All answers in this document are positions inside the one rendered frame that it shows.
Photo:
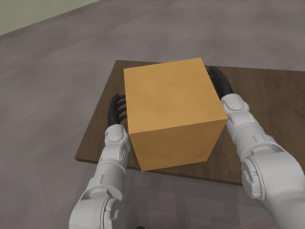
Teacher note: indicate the table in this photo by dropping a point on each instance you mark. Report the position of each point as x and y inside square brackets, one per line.
[276, 99]

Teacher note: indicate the right robot hand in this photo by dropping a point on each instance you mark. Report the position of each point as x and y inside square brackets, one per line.
[220, 82]

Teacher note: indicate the left robot hand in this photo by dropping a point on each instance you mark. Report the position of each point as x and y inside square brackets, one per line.
[113, 113]

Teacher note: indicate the left robot forearm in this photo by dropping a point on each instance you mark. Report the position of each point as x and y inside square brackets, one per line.
[108, 180]

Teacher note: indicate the right robot forearm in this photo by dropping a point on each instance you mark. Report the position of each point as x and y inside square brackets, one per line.
[247, 135]

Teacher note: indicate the left robot upper arm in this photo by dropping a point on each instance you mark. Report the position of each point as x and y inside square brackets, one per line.
[98, 213]

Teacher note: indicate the right robot upper arm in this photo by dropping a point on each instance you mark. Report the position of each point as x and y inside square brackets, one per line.
[277, 181]

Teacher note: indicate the carton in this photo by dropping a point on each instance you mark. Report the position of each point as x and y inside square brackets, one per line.
[174, 113]

